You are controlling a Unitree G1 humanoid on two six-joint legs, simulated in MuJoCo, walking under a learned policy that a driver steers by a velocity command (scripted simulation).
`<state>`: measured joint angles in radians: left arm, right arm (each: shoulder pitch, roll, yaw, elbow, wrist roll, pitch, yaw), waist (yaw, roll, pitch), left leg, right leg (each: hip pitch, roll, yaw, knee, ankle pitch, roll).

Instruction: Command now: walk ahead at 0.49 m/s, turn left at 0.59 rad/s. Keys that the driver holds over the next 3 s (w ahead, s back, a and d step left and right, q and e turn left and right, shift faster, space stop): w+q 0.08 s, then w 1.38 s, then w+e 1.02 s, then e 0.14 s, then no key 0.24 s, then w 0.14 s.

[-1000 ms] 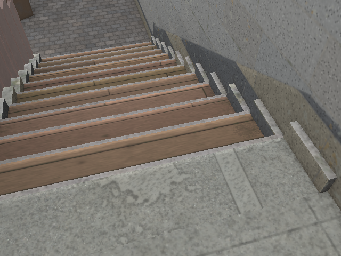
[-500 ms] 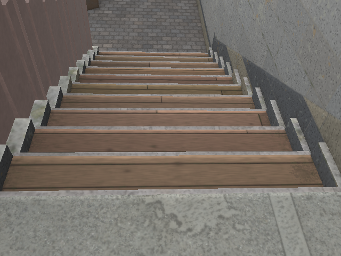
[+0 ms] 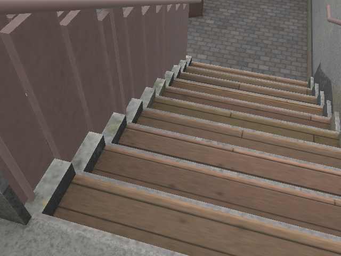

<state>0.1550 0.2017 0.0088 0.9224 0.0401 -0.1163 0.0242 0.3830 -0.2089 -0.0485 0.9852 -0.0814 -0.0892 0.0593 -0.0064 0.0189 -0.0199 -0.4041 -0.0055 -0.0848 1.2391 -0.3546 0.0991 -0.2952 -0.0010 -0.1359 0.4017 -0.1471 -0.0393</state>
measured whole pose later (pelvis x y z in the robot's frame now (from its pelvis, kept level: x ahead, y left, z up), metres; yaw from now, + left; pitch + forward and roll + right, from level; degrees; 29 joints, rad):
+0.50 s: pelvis +0.25 +0.07 +0.00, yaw +9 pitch +1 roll -1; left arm 0.33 0.20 0.03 0.99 0.06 -0.11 -0.04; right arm 0.22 -0.20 -0.06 0.92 -0.05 -0.10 0.02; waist 0.00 -0.01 0.01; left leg -0.31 -0.03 0.03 0.46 -0.17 0.06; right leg -0.28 -0.08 -0.01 1.06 -0.43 -0.07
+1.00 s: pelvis +0.53 +0.04 -0.10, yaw +8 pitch +1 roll +7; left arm 0.02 0.25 0.06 0.78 0.00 -0.04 -0.07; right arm 0.53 -0.19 -0.05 1.01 -0.04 -0.09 -0.11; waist -0.16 -0.05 0.01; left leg -0.03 -0.03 0.05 0.91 -0.85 -0.01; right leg -0.43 -0.14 0.06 0.35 0.46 -0.03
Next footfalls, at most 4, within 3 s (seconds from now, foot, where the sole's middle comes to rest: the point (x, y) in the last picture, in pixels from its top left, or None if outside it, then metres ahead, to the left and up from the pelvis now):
0.36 left None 0.32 0.18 -0.78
1.02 right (189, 224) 0.71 -0.07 -0.93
1.46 left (139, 198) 0.85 0.17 -0.93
1.92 right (184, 175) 1.08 -0.06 -1.09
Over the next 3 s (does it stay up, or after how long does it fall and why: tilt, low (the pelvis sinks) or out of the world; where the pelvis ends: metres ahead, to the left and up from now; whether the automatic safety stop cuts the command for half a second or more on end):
stays up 1.40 -0.05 -0.49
